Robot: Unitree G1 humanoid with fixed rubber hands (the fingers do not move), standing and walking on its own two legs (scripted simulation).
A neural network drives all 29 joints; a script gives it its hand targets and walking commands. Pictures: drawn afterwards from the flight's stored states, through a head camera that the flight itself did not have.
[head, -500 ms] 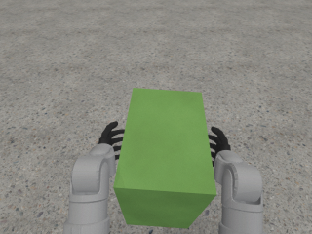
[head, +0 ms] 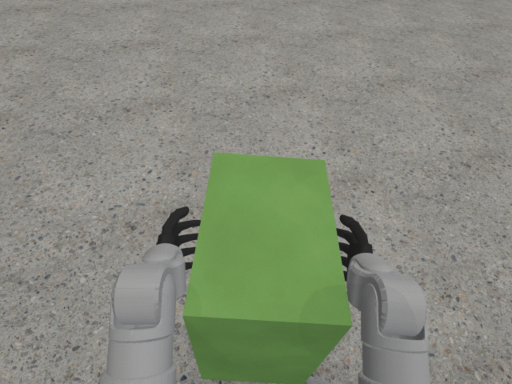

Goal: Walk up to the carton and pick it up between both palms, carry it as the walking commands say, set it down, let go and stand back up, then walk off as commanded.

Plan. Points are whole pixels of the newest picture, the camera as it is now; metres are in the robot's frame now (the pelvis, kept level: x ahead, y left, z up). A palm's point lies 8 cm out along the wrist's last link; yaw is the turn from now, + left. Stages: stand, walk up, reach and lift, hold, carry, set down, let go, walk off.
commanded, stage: carry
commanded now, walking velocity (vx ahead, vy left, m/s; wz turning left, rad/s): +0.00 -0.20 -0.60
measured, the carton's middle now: (260, 274) +0.30 +0.01 +0.00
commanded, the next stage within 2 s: none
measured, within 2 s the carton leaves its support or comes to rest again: neither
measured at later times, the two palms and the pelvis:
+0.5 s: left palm (360, 323) +0.21 -0.12 +0.06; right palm out of the picture +0.15 -0.37 +0.07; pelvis -0.10 -0.17 -0.02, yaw -15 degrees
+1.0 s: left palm out of the picture +0.09 -0.31 +0.08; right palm out of the picture -0.04 -0.54 +0.07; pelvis -0.22 -0.29 +0.00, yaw -24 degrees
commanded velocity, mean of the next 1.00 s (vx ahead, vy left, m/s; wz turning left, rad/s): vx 0.00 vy -0.11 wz -0.32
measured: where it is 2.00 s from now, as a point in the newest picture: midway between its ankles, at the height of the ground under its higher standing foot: outside the picture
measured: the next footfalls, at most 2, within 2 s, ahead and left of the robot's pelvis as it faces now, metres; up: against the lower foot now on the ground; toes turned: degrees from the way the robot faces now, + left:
right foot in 0.14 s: +0.05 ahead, -0.22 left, +0.00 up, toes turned -12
left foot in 0.50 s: -0.02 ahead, -0.10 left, +0.00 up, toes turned -8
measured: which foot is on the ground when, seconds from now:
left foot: down 0.00-0.14, up 0.16-0.48, down 0.50-0.80, up 0.82-1.00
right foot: up 0.00-0.12, down 0.14-0.52, up 0.54-0.78, down 0.80-1.00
